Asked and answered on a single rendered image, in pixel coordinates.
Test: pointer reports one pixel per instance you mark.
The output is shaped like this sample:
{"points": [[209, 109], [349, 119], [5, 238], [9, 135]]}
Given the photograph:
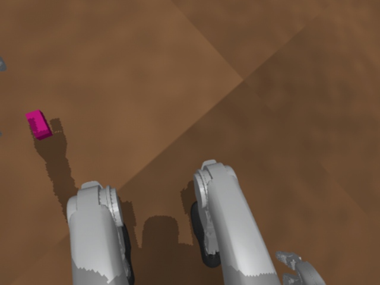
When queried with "small box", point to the small box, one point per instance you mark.
{"points": [[38, 124]]}

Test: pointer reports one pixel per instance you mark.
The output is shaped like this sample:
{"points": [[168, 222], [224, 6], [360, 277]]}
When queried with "right robot foot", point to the right robot foot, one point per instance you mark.
{"points": [[209, 260]]}

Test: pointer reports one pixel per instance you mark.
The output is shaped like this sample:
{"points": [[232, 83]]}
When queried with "left robot foot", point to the left robot foot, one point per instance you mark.
{"points": [[131, 278]]}

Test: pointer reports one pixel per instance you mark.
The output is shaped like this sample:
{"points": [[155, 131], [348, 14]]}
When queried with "right robot hand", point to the right robot hand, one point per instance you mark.
{"points": [[306, 274]]}

